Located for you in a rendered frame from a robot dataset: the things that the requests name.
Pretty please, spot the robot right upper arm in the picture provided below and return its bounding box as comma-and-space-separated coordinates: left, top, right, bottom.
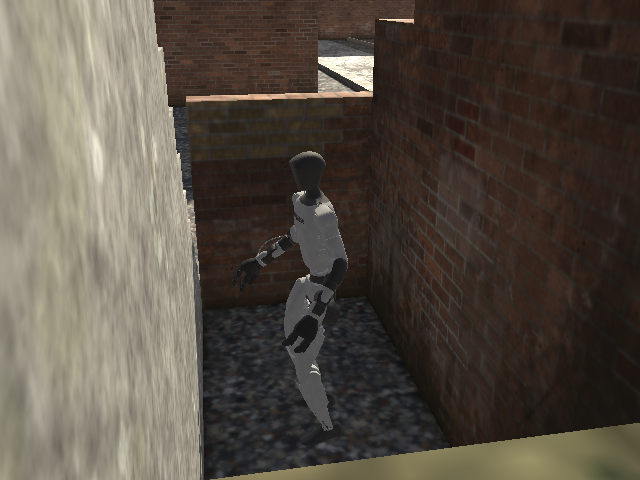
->
290, 191, 306, 243

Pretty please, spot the left robot hand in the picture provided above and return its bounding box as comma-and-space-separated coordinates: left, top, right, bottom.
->
282, 315, 320, 353

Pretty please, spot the robot right shin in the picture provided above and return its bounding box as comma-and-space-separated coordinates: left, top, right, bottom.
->
286, 346, 319, 369

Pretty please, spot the left robot forearm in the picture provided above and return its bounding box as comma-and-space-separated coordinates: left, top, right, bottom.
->
306, 258, 347, 320

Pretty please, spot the robot left upper arm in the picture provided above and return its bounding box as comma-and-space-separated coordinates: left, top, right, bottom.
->
313, 205, 348, 272

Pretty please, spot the robot right thigh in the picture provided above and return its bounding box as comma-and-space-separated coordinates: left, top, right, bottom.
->
284, 277, 310, 356

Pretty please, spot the right robot forearm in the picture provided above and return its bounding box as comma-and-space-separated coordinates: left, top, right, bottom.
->
256, 229, 295, 267

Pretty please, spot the right robot hand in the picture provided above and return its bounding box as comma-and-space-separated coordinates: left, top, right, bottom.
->
232, 257, 262, 292

